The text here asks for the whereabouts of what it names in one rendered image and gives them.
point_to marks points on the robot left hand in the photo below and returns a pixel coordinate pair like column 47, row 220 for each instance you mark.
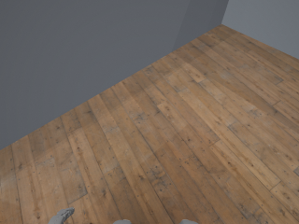
column 62, row 216

